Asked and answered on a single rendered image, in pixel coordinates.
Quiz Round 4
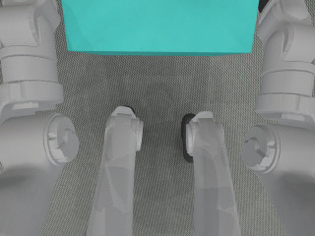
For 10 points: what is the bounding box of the robot right forearm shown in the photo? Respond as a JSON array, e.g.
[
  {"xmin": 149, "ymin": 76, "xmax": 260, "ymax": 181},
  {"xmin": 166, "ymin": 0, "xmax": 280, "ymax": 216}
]
[{"xmin": 254, "ymin": 0, "xmax": 315, "ymax": 135}]

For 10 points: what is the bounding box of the robot right foot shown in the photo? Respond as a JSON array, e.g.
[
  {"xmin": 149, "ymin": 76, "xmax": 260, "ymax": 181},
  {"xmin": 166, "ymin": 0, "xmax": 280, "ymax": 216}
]
[{"xmin": 181, "ymin": 113, "xmax": 196, "ymax": 163}]

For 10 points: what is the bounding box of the right robot upper arm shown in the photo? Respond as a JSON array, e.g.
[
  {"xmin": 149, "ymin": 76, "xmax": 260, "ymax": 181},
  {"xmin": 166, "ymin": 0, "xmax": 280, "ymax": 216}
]
[{"xmin": 240, "ymin": 122, "xmax": 315, "ymax": 236}]

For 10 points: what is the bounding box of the carton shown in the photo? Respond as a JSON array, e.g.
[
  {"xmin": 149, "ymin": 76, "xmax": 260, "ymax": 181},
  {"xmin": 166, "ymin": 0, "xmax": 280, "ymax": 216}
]
[{"xmin": 61, "ymin": 0, "xmax": 259, "ymax": 56}]

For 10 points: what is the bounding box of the robot left forearm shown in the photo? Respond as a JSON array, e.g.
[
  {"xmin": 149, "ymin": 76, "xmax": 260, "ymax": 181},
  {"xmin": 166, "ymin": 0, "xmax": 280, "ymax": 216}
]
[{"xmin": 0, "ymin": 0, "xmax": 64, "ymax": 126}]

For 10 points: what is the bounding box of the right robot hand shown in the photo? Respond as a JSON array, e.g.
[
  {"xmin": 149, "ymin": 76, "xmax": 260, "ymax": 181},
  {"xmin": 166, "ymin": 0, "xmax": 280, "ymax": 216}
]
[{"xmin": 258, "ymin": 0, "xmax": 269, "ymax": 14}]

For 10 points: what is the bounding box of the left robot shin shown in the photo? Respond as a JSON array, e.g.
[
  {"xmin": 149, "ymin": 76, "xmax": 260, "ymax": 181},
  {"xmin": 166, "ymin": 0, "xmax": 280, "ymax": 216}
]
[{"xmin": 104, "ymin": 106, "xmax": 137, "ymax": 139}]

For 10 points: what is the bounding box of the left robot upper arm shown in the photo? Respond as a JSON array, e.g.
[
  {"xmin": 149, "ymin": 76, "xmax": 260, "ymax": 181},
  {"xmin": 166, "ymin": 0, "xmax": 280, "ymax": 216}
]
[{"xmin": 0, "ymin": 112, "xmax": 80, "ymax": 236}]

